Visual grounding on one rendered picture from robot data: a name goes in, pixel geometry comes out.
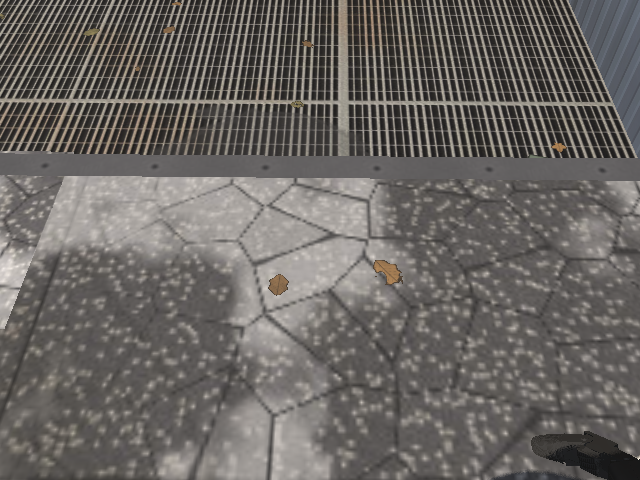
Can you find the right robot hand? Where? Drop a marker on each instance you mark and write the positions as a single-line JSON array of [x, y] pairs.
[[593, 453]]

